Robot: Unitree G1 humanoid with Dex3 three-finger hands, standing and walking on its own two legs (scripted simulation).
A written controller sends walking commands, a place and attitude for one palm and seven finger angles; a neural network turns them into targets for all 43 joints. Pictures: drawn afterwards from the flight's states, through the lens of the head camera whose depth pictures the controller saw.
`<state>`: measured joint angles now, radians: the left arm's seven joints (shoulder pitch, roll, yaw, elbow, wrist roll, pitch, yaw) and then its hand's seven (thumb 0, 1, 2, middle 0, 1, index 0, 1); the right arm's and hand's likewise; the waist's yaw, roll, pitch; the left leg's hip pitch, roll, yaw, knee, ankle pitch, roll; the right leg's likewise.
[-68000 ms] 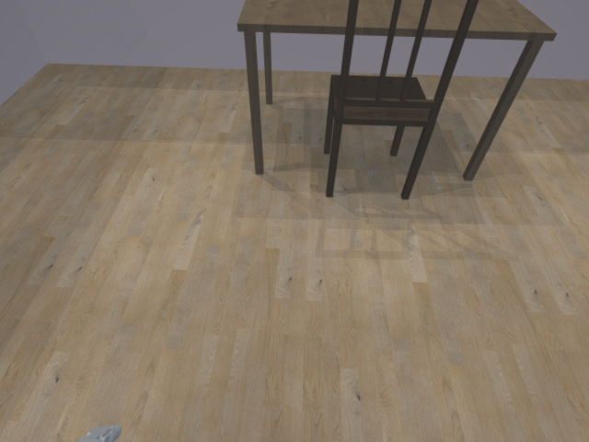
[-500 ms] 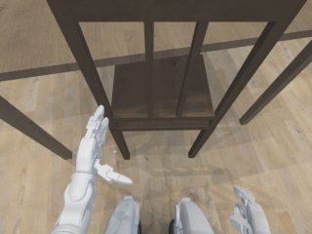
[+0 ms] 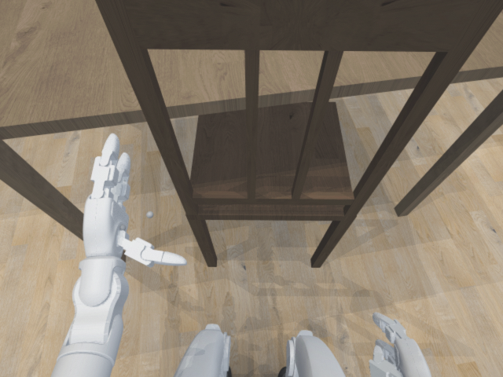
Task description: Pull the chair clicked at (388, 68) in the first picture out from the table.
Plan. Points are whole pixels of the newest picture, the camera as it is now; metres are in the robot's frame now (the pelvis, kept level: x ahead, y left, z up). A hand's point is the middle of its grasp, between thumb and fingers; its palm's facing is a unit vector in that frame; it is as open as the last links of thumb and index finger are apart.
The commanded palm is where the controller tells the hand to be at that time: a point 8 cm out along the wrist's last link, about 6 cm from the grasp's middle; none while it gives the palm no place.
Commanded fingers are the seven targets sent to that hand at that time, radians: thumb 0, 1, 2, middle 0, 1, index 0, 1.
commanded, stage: aim the fingers beside a spindle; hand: left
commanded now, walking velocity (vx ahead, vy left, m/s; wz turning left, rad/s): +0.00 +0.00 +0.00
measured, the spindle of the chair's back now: (251, 142) +0.48 +0.02 +0.05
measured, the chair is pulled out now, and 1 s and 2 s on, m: -0.05 -0.05 -0.06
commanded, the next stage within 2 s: push the fingers through the gap in 1.28 s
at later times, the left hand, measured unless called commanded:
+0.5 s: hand (204, 254) +0.31 +0.09 -0.02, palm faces -0.15 -0.99 +0.06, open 17.0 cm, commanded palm +0.31 +0.18 +0.02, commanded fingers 0.00 -0.50 0.30 -0.06 -0.08 -0.06 -0.08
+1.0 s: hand (173, 228) +0.32 +0.13 +0.05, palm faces +0.04 -1.00 -0.05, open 16.9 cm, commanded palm +0.31 +0.20 +0.03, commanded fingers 0.00 -0.50 0.30 -0.06 -0.08 -0.06 -0.08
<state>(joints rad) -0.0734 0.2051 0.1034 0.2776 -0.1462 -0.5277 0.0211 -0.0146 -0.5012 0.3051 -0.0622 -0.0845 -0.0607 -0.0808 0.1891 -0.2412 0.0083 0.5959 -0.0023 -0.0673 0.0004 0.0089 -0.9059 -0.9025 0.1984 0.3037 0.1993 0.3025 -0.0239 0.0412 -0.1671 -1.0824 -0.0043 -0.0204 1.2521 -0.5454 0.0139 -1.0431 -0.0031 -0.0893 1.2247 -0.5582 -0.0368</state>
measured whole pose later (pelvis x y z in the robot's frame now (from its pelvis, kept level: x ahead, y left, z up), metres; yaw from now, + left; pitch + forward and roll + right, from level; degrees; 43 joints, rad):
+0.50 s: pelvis +0.00 +0.00 +0.00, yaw +0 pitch +22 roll -2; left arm -0.07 0.12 -0.04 0.44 -0.18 -0.35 -0.12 -0.01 -0.50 0.31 -0.05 -0.08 -0.05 -0.08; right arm 0.19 -0.26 0.01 0.56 0.02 -0.07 -0.02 0.01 -0.90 -0.90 0.20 0.30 0.20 0.30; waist -0.04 0.05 -0.15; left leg -1.09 0.00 -0.02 1.25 -0.54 0.01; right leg -1.05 0.00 -0.09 1.22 -0.55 -0.04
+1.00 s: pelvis +0.00 +0.00 +0.00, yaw -1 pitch +21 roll -1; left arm 0.04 0.17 0.03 0.15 -0.11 -0.51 0.06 -0.02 -0.50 0.31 -0.07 -0.09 -0.07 -0.08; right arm 0.19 -0.22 0.00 0.55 -0.01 -0.09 -0.04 0.01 -0.91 -0.90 0.20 0.30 0.20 0.30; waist -0.05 0.01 -0.13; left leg -1.05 0.00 0.00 1.22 -0.54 0.01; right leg -1.03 0.01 -0.07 1.21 -0.55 -0.04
